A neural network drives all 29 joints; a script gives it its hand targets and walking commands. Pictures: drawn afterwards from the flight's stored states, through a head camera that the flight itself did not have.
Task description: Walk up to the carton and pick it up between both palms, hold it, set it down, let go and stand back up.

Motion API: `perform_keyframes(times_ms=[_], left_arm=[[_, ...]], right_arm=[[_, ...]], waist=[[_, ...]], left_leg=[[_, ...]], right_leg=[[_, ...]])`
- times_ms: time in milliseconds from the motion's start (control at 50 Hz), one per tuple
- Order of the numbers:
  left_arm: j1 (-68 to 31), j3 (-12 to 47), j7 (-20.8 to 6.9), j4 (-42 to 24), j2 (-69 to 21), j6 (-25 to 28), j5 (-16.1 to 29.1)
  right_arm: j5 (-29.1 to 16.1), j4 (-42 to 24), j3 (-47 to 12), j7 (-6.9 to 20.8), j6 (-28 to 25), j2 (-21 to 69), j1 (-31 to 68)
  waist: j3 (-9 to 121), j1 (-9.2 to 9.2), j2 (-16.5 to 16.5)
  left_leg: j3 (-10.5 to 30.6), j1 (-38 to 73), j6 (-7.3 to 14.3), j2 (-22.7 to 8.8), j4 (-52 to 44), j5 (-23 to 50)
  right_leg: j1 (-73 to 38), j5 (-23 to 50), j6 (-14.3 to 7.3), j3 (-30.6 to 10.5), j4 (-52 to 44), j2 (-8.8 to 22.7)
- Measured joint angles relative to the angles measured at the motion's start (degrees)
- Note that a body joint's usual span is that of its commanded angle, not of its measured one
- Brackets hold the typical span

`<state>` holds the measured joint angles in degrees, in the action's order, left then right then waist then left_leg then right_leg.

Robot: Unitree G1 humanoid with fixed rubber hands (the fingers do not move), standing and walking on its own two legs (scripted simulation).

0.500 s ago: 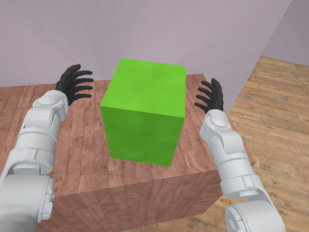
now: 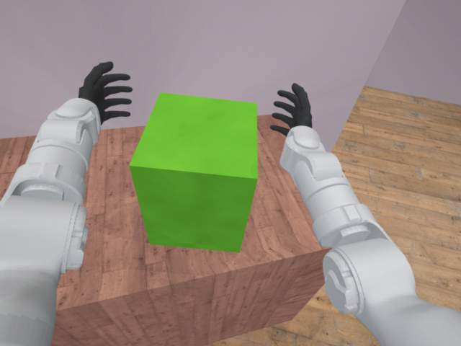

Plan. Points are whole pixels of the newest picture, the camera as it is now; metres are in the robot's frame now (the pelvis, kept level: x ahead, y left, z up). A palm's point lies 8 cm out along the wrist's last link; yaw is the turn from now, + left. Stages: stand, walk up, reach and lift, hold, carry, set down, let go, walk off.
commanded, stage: reach and lift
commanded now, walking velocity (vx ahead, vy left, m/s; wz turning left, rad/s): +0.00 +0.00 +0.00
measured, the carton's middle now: (201, 175) +0.47 -0.02 +0.03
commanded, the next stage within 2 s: none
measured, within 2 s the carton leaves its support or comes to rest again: neither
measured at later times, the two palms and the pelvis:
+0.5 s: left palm (104, 103) +0.52 +0.14 +0.18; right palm (298, 123) +0.42 -0.18 +0.18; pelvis +0.00 -0.01 +0.00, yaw +0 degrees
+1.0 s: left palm (118, 147) +0.51 +0.14 +0.09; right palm (277, 165) +0.41 -0.16 +0.09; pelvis -0.01 +0.00 -0.01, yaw +0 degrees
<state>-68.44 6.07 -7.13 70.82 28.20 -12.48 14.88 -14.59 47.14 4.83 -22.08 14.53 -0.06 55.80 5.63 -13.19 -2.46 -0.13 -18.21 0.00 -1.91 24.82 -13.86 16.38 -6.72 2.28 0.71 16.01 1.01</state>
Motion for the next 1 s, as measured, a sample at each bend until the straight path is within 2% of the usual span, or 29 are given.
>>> perform_keyframes(times_ms=[200, 420, 600, 760, 860, 1000], left_arm=[[-9.3, 2.7, 1.3, 12.8, 0.1, 4.1, 1.6], [-13.6, 5.3, 1.1, 22.0, 0.7, 6.7, 2.8], [-8.2, 2.2, 0.9, 21.3, -1.2, 11.6, 0.2], [-5.0, -1.8, 2.1, 18.8, -3.2, 15.1, -2.8], [-5.2, -2.3, 2.6, 20.2, -3.9, 16.7, -3.8], [-5.3, -0.6, 3.0, 23.5, -5.0, 18.9, -3.0]], right_arm=[[0.5, 10.4, 1.7, 1.0, -1.7, 0.1, 8.9], [0.4, 19.8, 3.1, 1.8, -3.1, 0.8, 14.5], [2.1, 17.6, 2.8, 1.8, -7.4, 2.1, 8.4], [9.3, 14.3, 8.0, 2.3, -11.0, 5.7, 3.4], [12.2, 16.5, 10.9, 2.7, -13.7, 6.6, 3.2], [12.5, 22.2, 12.1, 3.1, -17.4, 5.9, 4.6]], waist=[[2.7, -2.19, -0.2], [3.7, -4.08, -0.4], [4.0, -3.83, -0.4], [5.3, -3.01, -0.5], [6.2, -2.64, -0.4], [6.8, -2.26, 0.3]], left_leg=[[0.5, -3.4, -0.1, 0.1, 0.1, 0.5], [0.5, -4.9, -0.6, 0.0, -1.3, 1.5], [0.6, -8.1, -0.6, -0.1, -2.0, 2.7], [0.6, -13.6, -0.6, 0.2, -0.7, 3.1], [0.6, -15.8, -0.5, 0.2, 1.1, 2.3], [0.5, -18.0, -0.2, -0.1, 4.4, 0.4]], right_leg=[[3.3, 0.2, -0.2, 0.4, 0.3, 0.1], [5.1, 1.1, -0.8, 0.6, -0.6, 0.0], [8.5, 1.7, -0.7, 0.7, -0.6, -0.1], [14.4, 1.6, -0.6, 0.7, 1.6, 0.2], [16.2, 1.3, -0.3, 0.6, 2.4, 0.2], [17.4, 0.7, 0.0, 0.5, 3.4, -0.1]])
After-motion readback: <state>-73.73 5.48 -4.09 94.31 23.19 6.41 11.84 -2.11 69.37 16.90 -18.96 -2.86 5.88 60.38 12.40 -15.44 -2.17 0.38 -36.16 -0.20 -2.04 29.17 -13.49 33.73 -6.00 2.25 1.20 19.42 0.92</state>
